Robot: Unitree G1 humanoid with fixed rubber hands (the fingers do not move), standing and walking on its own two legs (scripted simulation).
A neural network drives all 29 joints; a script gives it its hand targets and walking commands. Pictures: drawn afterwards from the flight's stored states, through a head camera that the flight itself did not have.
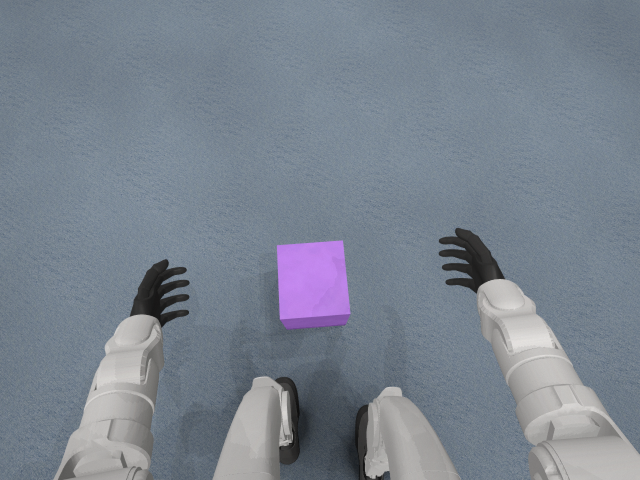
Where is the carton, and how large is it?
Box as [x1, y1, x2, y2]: [277, 240, 349, 329]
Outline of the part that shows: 342,240 277,245 280,319 287,329 345,324 349,315 349,304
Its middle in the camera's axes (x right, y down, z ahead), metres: -0.02 +0.13 +1.03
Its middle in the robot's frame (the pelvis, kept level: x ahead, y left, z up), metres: +0.47 +0.04 -0.60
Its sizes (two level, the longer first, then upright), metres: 0.184 0.166 0.201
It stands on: the floor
